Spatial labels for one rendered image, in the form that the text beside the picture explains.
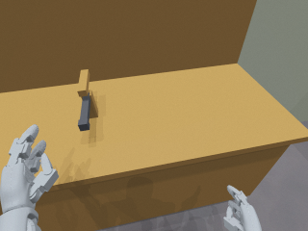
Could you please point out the robot right hand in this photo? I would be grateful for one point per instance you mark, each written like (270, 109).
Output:
(246, 217)

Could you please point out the robot left hand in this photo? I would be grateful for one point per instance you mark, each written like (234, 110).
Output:
(18, 175)

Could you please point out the counter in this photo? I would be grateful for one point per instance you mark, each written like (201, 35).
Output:
(174, 119)

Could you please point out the tap lever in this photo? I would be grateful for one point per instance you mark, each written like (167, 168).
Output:
(84, 121)

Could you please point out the left robot forearm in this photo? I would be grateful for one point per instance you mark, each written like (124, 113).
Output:
(20, 219)

